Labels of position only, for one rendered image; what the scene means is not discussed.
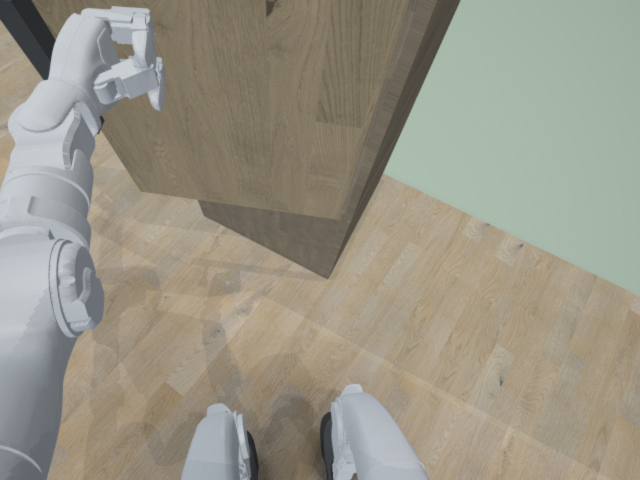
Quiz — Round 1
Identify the robot left forearm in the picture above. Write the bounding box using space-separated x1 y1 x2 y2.
0 80 102 251

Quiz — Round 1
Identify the cupboard door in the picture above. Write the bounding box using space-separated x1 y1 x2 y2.
32 0 410 220

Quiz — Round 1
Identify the left robot upper arm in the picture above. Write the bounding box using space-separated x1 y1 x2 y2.
0 239 104 480

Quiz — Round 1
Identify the robot left hand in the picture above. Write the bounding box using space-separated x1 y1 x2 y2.
48 6 167 117

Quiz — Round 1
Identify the handle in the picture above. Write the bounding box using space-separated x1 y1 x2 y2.
0 0 105 134

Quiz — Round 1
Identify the robot right shin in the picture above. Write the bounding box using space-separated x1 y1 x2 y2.
331 384 363 480

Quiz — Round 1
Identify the right robot foot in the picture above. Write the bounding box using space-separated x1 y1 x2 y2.
320 412 352 480

